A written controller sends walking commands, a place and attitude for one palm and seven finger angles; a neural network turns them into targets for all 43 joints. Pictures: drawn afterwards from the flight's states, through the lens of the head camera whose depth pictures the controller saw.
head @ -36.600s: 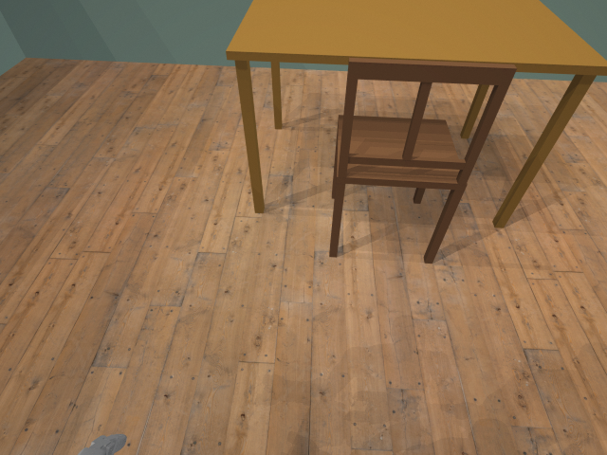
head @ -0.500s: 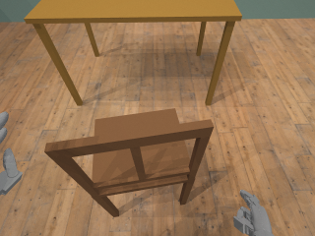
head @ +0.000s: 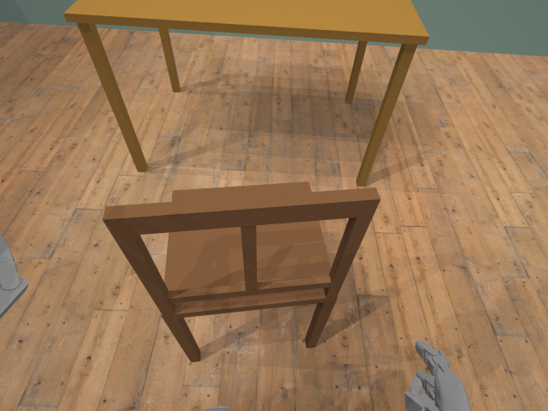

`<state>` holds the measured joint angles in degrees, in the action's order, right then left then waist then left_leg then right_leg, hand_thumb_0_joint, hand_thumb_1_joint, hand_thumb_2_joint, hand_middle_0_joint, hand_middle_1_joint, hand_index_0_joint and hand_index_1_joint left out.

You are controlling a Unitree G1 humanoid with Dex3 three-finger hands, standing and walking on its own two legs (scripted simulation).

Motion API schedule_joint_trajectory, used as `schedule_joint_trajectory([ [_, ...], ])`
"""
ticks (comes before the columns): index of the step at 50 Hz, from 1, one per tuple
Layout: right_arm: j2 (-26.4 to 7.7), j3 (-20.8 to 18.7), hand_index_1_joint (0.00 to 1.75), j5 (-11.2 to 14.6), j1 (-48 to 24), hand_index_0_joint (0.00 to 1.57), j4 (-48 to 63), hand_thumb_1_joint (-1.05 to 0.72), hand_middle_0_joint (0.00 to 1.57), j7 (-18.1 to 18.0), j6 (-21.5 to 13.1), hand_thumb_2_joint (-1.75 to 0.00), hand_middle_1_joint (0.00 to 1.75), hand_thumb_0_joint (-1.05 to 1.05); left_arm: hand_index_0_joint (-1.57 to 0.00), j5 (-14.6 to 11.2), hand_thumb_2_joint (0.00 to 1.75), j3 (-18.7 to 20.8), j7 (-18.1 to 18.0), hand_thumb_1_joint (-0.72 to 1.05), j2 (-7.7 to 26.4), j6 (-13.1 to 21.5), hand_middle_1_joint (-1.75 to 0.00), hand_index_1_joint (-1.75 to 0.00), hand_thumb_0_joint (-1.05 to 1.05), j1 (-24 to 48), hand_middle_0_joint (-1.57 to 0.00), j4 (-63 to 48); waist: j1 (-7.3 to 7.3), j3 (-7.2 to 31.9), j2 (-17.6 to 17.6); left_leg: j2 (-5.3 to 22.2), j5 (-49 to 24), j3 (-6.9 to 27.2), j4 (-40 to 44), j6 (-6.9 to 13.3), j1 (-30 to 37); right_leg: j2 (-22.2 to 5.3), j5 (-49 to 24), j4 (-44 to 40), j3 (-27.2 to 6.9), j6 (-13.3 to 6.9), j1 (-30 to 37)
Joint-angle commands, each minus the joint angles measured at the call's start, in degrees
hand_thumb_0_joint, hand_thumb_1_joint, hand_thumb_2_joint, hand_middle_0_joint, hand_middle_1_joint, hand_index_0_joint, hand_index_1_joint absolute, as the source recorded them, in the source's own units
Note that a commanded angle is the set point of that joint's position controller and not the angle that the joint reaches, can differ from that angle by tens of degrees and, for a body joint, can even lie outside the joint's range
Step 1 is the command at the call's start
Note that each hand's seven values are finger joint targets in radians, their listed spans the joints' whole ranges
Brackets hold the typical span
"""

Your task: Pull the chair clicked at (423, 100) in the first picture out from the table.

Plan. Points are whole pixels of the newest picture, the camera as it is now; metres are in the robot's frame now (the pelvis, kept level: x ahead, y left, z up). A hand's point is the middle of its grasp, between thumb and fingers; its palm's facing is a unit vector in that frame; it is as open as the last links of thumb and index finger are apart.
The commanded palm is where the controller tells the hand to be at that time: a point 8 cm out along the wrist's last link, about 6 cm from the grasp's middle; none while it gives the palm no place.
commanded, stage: step back with the hand held close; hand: left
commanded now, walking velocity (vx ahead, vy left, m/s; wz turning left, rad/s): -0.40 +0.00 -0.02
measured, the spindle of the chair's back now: (249, 258) +0.40 +0.07 -0.11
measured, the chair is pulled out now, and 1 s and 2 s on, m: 0.60 0.60 0.60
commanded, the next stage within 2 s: stop stepping back and stand still in 0.80 s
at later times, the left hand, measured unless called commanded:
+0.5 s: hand (12, 304) +0.18 +0.26 +0.17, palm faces +0.41 -0.77 -0.49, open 7.4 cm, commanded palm +0.12 +0.29 +0.19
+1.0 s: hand out of the picture +0.05 +0.20 +0.15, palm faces +0.35 -0.80 -0.49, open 7.4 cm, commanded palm -0.01 +0.24 +0.19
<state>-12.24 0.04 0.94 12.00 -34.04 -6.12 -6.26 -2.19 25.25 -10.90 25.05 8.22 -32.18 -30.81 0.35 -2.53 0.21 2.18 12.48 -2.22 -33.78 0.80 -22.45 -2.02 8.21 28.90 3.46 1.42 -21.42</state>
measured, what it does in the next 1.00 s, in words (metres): walks backwards: right foot, then left foot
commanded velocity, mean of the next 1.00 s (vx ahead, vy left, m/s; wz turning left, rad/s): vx -0.33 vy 0.00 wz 0.01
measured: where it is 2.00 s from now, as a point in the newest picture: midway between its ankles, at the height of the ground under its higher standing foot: outside the picture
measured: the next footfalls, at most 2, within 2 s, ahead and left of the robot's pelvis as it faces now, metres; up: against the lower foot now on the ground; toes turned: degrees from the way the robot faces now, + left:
right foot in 0.58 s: -0.08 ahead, -0.16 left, +0.00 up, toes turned -4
left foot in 0.90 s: -0.07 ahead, +0.07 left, +0.00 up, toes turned -1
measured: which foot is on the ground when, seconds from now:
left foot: down 0.00-0.70, up 0.72-0.88, down 0.90-1.00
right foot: down 0.00-0.34, up 0.36-0.56, down 0.58-1.00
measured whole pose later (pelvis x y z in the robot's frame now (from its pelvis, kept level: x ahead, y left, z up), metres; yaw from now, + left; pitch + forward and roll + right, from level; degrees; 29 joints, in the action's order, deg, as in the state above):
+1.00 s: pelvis -0.16 -0.06 +0.00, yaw -2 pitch +1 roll +1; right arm -11.4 -2.1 0.8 8.3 -35.8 -5.5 -4.8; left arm -3.4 23.9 -9.2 25.1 9.1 -34.6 -29.4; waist 0.0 -2.5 -3.5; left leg -0.3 11.2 -1.0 -28.7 -0.3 -18.7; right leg -0.9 23.5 37.0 1.7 0.6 -21.6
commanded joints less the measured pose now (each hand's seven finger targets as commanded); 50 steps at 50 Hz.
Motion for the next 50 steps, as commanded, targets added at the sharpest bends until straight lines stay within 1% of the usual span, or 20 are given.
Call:
schedule_joint_trajectory([
  [1, -7.57, -3.23, 0.30, -0.33, -6.81, 0.20, 8.56, -0.90, 0.20, -0.15, -4.07, -0.90, 0.30, 0.00, -0.20, 0.17, 0.90, 8.41, -0.71, 0.90, 9.21, 4.67, -0.30, -0.30, 0.00, -1.19, -0.20, -12.05, -1.07, 9.33, 9.46, 9.55, 11.43, 9.38, 14.33, 3.15, -12.36, -0.93, -1.93, 6.69, -3.17, -0.60, 17.23],
  [5, -7.45, -3.66, 0.30, -0.09, -6.22, 0.20, 7.75, -0.90, 0.20, -0.07, -4.75, -0.90, 0.30, 0.00, -0.20, 0.40, 0.90, 9.20, -0.19, 0.90, 9.92, 5.61, -0.30, -0.30, 0.00, 1.60, -0.20, -12.67, -0.83, 7.22, 5.94, 8.78, 18.30, 8.20, 11.08, 3.22, -17.39, -1.57, -2.36, 7.16, -5.67, -1.01, 17.29],
  [10, -6.66, -4.05, 0.30, -1.17, -4.33, 0.20, 4.66, -0.90, 0.20, 0.75, -4.38, -0.90, 0.30, 0.00, -0.20, -0.19, 0.90, 7.71, -0.98, 0.90, 10.94, 5.40, -0.30, -0.30, 0.00, 3.91, -0.20, -12.55, -0.10, 9.03, -8.11, -1.80, 12.87, 1.92, -12.54, -1.53, 4.31, -14.80, 12.46, -15.44, -19.71, -8.81, -6.28],
  [12, -5.49, -3.40, 0.30, -1.57, -5.52, 0.20, 4.30, -0.90, 0.20, 1.04, -3.41, -0.90, 0.30, 0.00, -0.20, 0.21, 0.90, 7.45, -1.38, 0.90, 10.32, 4.61, -0.30, -0.30, 0.00, 3.71, -0.20, -11.64, 0.10, 11.10, -10.34, -1.82, 9.64, 2.50, -11.13, -1.18, 6.30, -15.28, 7.05, -14.27, -15.64, -8.36, -4.08],
  [14, -5.94, -3.32, 0.30, -1.32, -6.76, 0.20, 4.69, -0.90, 0.20, 0.77, -2.68, -0.90, 0.30, 0.00, -0.20, 0.22, 0.90, 8.11, -1.35, 0.90, 10.12, 4.50, -0.30, -0.30, 0.00, 2.36, -0.20, -10.72, 0.13, 10.71, -7.55, 0.39, 5.99, 5.38, 1.51, -0.03, 4.46, -10.31, 4.65, -9.27, -10.17, -5.16, 0.34],
  [17, -7.45, -3.95, 0.30, -0.98, -7.57, 0.20, 6.28, -0.90, 0.20, 0.37, -2.31, -0.90, 0.30, 0.00, -0.20, 0.95, 0.90, 9.12, -1.00, 0.90, 9.78, 5.46, -0.30, -0.30, 0.00, -0.54, -0.20, -12.85, -0.63, 11.33, 9.19, 12.24, -7.77, 15.00, 14.09, 3.97, -3.65, 0.06, 0.99, 8.92, -2.72, -0.70, 9.29],
  [19, -6.88, -4.19, 0.30, -1.72, -7.48, 0.20, 6.86, -0.90, 0.20, 0.40, -3.28, -0.90, 0.30, 0.00, -0.20, 0.79, 0.90, 9.97, -0.32, 0.90, 10.17, 6.01, -0.30, -0.30, 0.00, 0.18, -0.20, -14.18, 0.17, 10.92, 15.74, 16.52, -5.46, 17.04, 17.98, 6.45, -10.58, 0.94, 13.60, 20.46, -3.34, -0.56, 10.57],
  [23, -6.79, -4.73, 0.30, -1.70, -4.66, 0.20, 4.34, -0.90, 0.20, 1.46, -5.67, -0.90, 0.30, 0.00, -0.20, -0.36, 0.90, 6.10, 0.69, 0.90, 7.55, 7.24, -0.30, -0.30, 0.00, -0.85, -0.20, -17.12, -1.01, 12.28, 11.73, 14.53, -41.60, 13.56, 9.05, 6.02, 13.18, 0.37, 14.69, 13.09, -3.06, -1.79, -1.36],
  [25, -6.95, -4.60, 0.30, -1.81, -4.73, 0.20, 3.37, -0.90, 0.20, 1.71, -6.05, -0.90, 0.30, 0.00, -0.20, -0.70, 0.90, 6.38, 0.97, 0.90, 8.44, 7.30, -0.30, -0.30, 0.00, -1.91, -0.20, -16.68, -1.04, 13.62, 12.65, 13.67, -47.56, 13.02, 7.08, 5.47, 20.05, 0.49, 11.54, 5.30, -2.89, -1.96, -1.48],
  [29, -7.56, -3.65, 0.30, -2.11, -6.17, 0.20, 3.06, -0.90, 0.20, 2.02, -6.28, -0.90, 0.30, 0.00, -0.20, -1.24, 0.90, 7.25, 2.16, 0.90, 9.58, 8.18, -0.30, -0.30, 0.00, -0.34, -0.20, -14.85, -1.18, 14.10, 14.02, 12.24, -39.59, 12.25, 5.99, 3.68, 19.88, 0.61, 2.41, -7.13, -2.05, -1.70, 4.82],
  [32, -7.38, -3.67, 0.30, -1.64, -7.04, 0.20, 5.01, -0.90, 0.20, 2.36, -4.24, -0.90, 0.30, 0.00, -0.20, -1.01, 0.90, 9.48, 3.14, 0.90, 11.73, 9.03, -0.30, -0.30, 0.00, -2.33, -0.20, -14.91, -1.96, 17.96, 7.81, 8.66, -32.28, 7.59, 1.61, 1.25, 17.54, -0.15, -14.20, -11.33, -1.30, -1.30, 11.86],
  [34, -6.73, -4.82, 0.30, -0.05, -7.02, 0.20, 7.09, -0.90, 0.20, 2.01, -2.86, -0.90, 0.30, 0.00, -0.20, -2.03, 0.90, 9.84, 3.93, 0.90, 11.97, 8.72, -0.30, -0.30, 0.00, -4.53, -0.20, -13.56, -1.41, 19.23, -8.29, 1.41, -17.06, 0.58, -6.87, -1.77, 11.89, -7.24, -34.69, -8.55, -5.25, -4.26, 12.92],
  [36, -5.24, -4.92, 0.30, 1.21, -8.90, 0.20, 8.41, -0.90, 0.20, 1.80, -1.48, -0.90, 0.30, 0.00, -0.20, -2.41, 0.90, 10.89, 3.47, 0.90, 11.71, 7.80, -0.30, -0.30, 0.00, -8.68, -0.20, -8.82, -1.61, 16.31, -14.07, -3.88, 13.94, 2.88, -19.67, -2.19, -1.48, -16.87, -45.28, -7.61, -11.99, -9.22, 14.20],
  [38, -3.13, -3.74, 0.30, 0.62, -11.19, 0.20, 8.33, -0.90, 0.20, 1.30, -0.74, -0.90, 0.30, 0.00, -0.20, -1.97, 0.90, 10.83, 2.76, 0.90, 10.64, 6.26, -0.30, -0.30, 0.00, -8.82, -0.20, -6.67, -0.94, 11.79, -9.72, -1.57, 15.91, 6.85, -20.91, -2.30, -5.46, -17.99, -38.67, -7.26, -11.58, -10.72, 12.07],
  [41, -2.37, -1.37, 0.30, -0.52, -11.51, 0.20, 7.29, -0.90, 0.20, 0.13, 0.38, -0.90, 0.30, 0.00, -0.20, -0.96, 0.90, 7.96, 1.41, 0.90, 8.12, 5.76, -0.30, -0.30, 0.00, -6.08, -0.20, -4.63, 0.53, 10.14, -8.14, -1.45, 8.63, 3.66, 0.22, -2.37, -2.43, -10.64, -35.66, -3.04, -5.34, -5.71, 14.93],
  [43, -4.26, -2.54, 0.30, -0.57, -8.76, 0.20, 6.69, -0.90, 0.20, -0.75, 0.78, -0.90, 0.30, 0.00, -0.20, -1.28, 0.90, 6.70, 0.52, 0.90, 8.85, 5.81, -0.30, -0.30, 0.00, -3.65, -0.20, -7.17, 1.02, 10.81, -5.03, 0.09, -10.41, 2.64, 14.76, -1.50, 4.96, -6.08, -29.02, 2.21, -2.85, -1.90, 14.91],
  [45, -6.32, -4.59, 0.30, -0.01, -8.16, 0.20, 6.80, -0.90, 0.20, -0.53, 0.03, -0.90, 0.30, 0.00, -0.20, -1.27, 0.90, 5.46, 0.45, 0.90, 9.52, 6.00, -0.30, -0.30, 0.00, -1.93, -0.20, -11.77, -0.18, 13.05, 5.92, 12.27, -37.48, 12.99, 11.89, 3.26, 15.34, -1.63, 1.84, 8.44, -2.91, -0.05, 3.93],
  [47, -6.86, -5.04, 0.30, 0.33, -4.86, 0.20, 6.92, -0.90, 0.20, 0.86, -1.88, -0.90, 0.30, 0.00, -0.20, -1.20, 0.90, 4.18, 0.81, 0.90, 8.32, 5.78, -0.30, -0.30, 0.00, -5.35, -0.20, -13.15, -0.73, 14.77, 8.81, 14.50, -35.00, 11.28, 11.38, 5.66, 18.07, -0.09, 19.22, 12.96, -4.72, -0.45, 0.47],
  [48, -6.19, -4.21, 0.30, -0.93, -6.17, 0.20, 7.19, -0.90, 0.20, 0.81, -2.69, -0.90, 0.30, 0.00, -0.20, -1.15, 0.90, 6.46, 0.50, 0.90, 10.87, 5.58, -0.30, -0.30, 0.00, -4.13, -0.20, -15.61, -0.77, 14.05, 16.47, 14.64, -25.99, 14.59, 12.98, 7.12, 10.02, -1.39, 20.86, 12.42, -4.44, -0.15, 3.38],
  [50, -6.75, -3.39, 0.30, -0.49, -5.21, 0.20, 6.68, -0.90, 0.20, 1.27, -3.62, -0.90, 0.30, 0.00, -0.20, -0.59, 0.90, 7.79, 0.12, 0.90, 13.29, 5.55, -0.30, -0.30, 0.00, 1.21, -0.20, -21.58, -0.63, 11.47, 17.29, 11.96, -12.02, 11.96, 12.66, 6.00, 3.63, -2.25, 14.25, 6.74, -4.13, -0.16, 10.41],
])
